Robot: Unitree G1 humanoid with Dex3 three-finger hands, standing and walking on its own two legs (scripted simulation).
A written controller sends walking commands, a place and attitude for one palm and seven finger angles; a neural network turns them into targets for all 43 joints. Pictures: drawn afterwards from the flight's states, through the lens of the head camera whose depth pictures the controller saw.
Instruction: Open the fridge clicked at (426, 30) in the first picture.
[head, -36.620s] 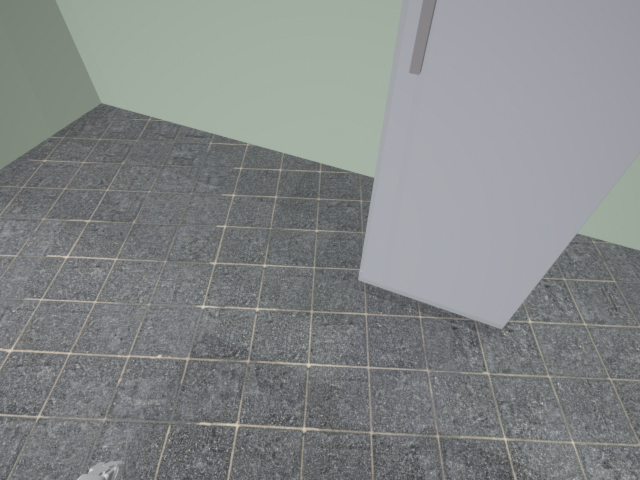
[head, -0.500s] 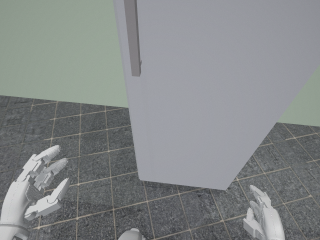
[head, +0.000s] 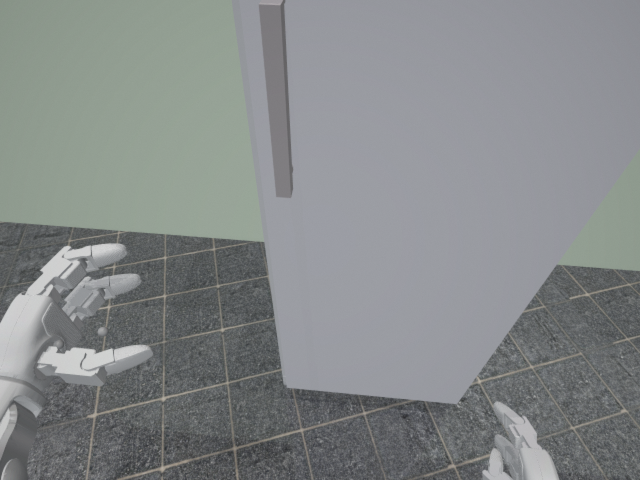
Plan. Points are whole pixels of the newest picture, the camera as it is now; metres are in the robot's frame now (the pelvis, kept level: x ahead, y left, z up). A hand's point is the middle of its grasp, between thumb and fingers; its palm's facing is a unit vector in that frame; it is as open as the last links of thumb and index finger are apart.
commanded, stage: raise the hand to about handle height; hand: left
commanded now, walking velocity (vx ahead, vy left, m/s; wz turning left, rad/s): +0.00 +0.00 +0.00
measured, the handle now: (282, 106) +0.47 +0.10 +0.25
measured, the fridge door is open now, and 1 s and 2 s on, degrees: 0 0 0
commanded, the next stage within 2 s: move the hooked fingers beside the handle in 1.14 s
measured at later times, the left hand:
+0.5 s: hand (42, 239) +0.25 +0.28 +0.23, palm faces +0.08 -0.99 -0.11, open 13.9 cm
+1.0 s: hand (62, 202) +0.28 +0.26 +0.25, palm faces +0.07 -0.99 -0.12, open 14.0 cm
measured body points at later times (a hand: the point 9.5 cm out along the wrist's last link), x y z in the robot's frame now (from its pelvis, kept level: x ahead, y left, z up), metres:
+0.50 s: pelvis +0.00 -0.01 +0.01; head -0.03 -0.02 +0.46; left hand +0.24 +0.33 +0.24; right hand +0.21 -0.21 -0.04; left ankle +0.03 +0.11 -0.72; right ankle -0.02 -0.12 -0.72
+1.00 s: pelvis +0.00 -0.02 +0.01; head -0.03 -0.04 +0.46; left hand +0.27 +0.31 +0.26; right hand +0.21 -0.24 -0.05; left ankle +0.03 +0.11 -0.72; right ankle -0.02 -0.12 -0.72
